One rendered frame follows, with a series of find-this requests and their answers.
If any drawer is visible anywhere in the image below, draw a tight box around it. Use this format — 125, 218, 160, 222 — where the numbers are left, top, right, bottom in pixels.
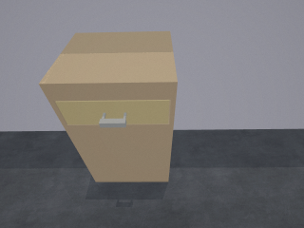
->
55, 100, 170, 124

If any cabinet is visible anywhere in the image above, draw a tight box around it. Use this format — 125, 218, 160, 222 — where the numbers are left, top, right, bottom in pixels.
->
39, 30, 178, 182

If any handle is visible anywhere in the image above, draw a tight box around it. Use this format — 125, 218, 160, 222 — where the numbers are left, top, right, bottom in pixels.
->
99, 112, 127, 128

